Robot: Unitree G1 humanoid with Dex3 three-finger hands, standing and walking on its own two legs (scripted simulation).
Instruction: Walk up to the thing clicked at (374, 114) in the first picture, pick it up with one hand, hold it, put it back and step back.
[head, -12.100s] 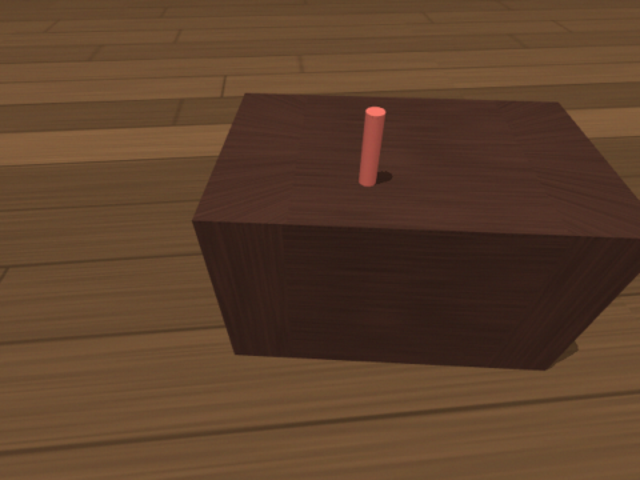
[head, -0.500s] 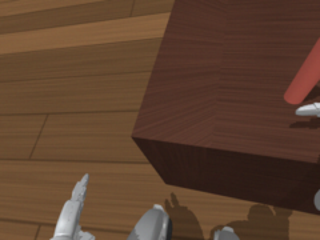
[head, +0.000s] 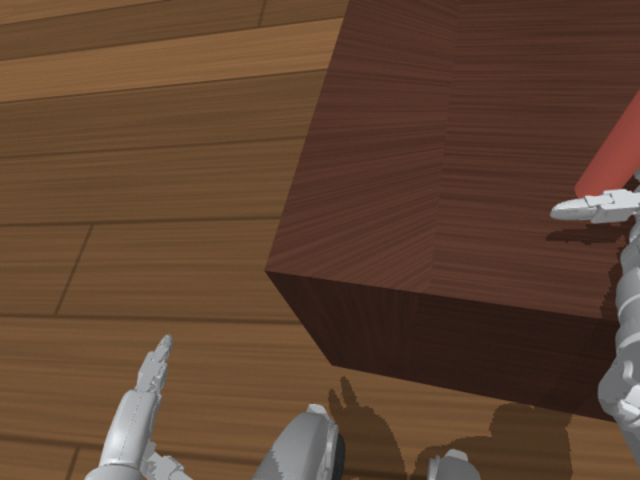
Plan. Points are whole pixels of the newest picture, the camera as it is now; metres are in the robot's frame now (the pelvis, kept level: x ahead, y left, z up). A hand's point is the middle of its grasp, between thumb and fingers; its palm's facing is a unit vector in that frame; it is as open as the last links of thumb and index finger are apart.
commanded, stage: close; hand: right
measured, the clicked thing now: (633, 138) +0.55 -0.24 +0.07
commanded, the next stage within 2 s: settle in 0.74 s
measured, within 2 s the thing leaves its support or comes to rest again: leaves its support in 1.14 s
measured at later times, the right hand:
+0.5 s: hand (613, 162) +0.53 -0.22 +0.05, palm faces +0.22 +0.98 +0.01, open 11.2 cm
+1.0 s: hand (622, 157) +0.54 -0.23 +0.05, palm faces +0.23 +0.97 +0.00, open 6.3 cm
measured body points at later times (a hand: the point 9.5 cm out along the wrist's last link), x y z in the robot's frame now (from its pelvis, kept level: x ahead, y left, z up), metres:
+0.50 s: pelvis +0.00 +0.00 +0.00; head +0.14 -0.05 +0.43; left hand +0.15 +0.26 +0.02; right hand +0.51 -0.28 +0.06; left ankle +0.07 +0.14 -0.64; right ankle +0.00 -0.12 -0.64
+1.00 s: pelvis +0.00 +0.00 +0.00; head +0.15 -0.05 +0.42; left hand +0.16 +0.26 +0.02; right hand +0.52 -0.29 +0.06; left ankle +0.07 +0.14 -0.64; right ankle +0.00 -0.12 -0.64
